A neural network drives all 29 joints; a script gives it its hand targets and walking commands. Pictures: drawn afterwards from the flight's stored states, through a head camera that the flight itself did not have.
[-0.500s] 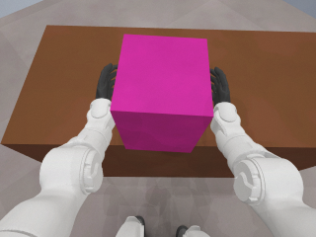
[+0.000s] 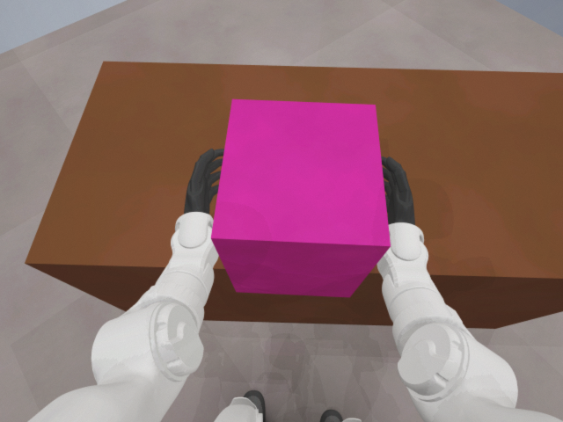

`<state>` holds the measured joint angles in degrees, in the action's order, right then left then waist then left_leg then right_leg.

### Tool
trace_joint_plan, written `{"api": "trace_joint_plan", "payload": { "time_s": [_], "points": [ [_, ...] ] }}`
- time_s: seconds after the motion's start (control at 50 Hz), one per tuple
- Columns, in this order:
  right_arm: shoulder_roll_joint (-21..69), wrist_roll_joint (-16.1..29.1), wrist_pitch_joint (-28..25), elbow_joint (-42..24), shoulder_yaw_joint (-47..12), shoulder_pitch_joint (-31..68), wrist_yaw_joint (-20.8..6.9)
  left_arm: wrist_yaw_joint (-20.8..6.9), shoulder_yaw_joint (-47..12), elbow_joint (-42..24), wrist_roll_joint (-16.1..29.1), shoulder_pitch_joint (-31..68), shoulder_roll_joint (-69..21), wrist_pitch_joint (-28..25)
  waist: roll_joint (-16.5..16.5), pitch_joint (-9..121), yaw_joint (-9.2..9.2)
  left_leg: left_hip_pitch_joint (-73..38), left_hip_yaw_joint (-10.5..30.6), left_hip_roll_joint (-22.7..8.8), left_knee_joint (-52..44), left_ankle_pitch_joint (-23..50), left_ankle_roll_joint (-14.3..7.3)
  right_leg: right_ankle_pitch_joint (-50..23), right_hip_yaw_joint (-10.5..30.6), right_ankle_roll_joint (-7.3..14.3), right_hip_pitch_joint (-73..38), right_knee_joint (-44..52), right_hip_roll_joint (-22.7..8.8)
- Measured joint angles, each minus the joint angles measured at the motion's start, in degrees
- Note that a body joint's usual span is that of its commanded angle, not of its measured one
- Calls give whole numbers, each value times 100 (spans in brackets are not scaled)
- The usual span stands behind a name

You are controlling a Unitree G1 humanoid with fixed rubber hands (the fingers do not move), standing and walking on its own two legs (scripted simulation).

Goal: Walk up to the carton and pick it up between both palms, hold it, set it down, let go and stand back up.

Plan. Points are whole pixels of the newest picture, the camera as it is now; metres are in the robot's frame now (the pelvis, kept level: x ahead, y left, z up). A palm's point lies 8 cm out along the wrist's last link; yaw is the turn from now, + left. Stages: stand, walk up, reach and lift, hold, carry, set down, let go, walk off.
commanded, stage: reach and lift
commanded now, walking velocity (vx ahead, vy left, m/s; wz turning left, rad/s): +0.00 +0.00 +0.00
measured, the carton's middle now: (297, 209) +0.43 +0.02 -0.04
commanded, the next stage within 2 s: none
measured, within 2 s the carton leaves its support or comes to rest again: neither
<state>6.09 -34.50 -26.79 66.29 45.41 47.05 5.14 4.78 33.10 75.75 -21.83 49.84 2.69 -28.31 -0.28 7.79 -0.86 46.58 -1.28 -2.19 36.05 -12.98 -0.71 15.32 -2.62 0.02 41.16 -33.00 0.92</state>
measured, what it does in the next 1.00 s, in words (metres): stands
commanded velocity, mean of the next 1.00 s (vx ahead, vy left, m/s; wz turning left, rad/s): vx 0.00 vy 0.00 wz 0.00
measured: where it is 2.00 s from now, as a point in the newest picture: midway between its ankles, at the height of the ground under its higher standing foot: outside the picture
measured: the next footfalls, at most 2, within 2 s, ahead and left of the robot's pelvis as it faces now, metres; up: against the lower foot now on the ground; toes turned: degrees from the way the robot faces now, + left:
none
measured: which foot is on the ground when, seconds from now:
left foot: down 0.00-1.00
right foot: down 0.00-1.00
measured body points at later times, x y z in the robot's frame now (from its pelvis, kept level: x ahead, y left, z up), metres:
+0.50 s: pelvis +0.00 +0.00 +0.01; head +0.14 +0.02 +0.43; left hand +0.43 +0.17 -0.01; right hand +0.43 -0.12 -0.01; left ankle +0.02 +0.11 -0.72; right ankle -0.02 -0.12 -0.72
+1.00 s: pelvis +0.00 +0.00 +0.01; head +0.14 +0.02 +0.43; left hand +0.43 +0.17 -0.01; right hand +0.43 -0.12 -0.01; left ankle +0.02 +0.11 -0.72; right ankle -0.02 -0.12 -0.72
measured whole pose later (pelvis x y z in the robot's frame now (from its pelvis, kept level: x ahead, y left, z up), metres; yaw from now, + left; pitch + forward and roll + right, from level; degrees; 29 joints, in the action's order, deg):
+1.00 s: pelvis +0.00 +0.00 +0.01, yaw +1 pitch +25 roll -2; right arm 7.4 -33.2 -26.6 64.8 45.9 46.1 4.9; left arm 4.4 32.0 71.9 -23.5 48.8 2.5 -26.1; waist -1.2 8.4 -0.3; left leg 46.0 -1.8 -2.4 32.0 -10.8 -0.5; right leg 13.4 -4.1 0.5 40.5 -29.1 0.6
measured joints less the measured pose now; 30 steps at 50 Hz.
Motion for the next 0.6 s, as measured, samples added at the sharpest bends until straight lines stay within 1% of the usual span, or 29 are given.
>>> {"api": "trace_joint_plan", "payload": {
  "time_s": [0.12, 0.28, 0.38, 0.6],
  "points": [
    [76, 37, 18, -59, 82, -32, -6, -42, -13, -228, -163, -42, -15, 142, -103, -35, 11, -59, 27, -20, -86, 46, 33, -40, -51, 35, -75, 97, 16],
    [145, 15, 84, -173, 117, -60, -34, -54, 37, -369, -327, -93, -35, 227, -74, -30, 20, -103, 6, -19, -186, 90, 31, -80, -67, 37, -114, 189, 4],
    [179, -36, 68, -233, 142, -87, -51, -70, 56, -397, -328, -129, -47, 194, -64, -51, 14, -157, -28, -15, -264, 119, 23, -104, -55, 31, -150, 244, -9],
    [165, 40, 81, -246, 105, -127, -61, -81, 2, -392, -248, -117, -59, 233, -105, -12, 25, -152, -26, -14, -314, 141, 25, -117, -102, 37, -158, 297, -24]
  ]
}}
